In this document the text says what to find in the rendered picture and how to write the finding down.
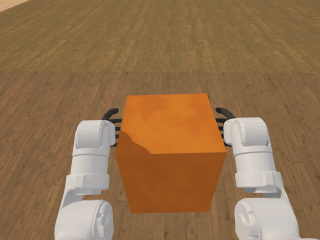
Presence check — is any robot right upper arm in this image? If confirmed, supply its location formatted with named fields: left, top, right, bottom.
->
left=234, top=197, right=319, bottom=240

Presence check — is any carton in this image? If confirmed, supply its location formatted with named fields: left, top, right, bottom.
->
left=115, top=93, right=227, bottom=214

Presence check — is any robot left upper arm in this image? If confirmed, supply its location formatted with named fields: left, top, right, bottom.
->
left=55, top=199, right=114, bottom=240

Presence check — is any robot left hand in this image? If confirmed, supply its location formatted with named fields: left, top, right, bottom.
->
left=101, top=108, right=123, bottom=147

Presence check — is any robot left forearm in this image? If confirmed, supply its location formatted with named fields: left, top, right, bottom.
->
left=54, top=120, right=116, bottom=239

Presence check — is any robot right hand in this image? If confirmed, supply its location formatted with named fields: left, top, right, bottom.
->
left=215, top=107, right=236, bottom=147

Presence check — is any robot right forearm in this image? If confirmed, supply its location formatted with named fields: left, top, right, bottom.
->
left=223, top=117, right=300, bottom=235

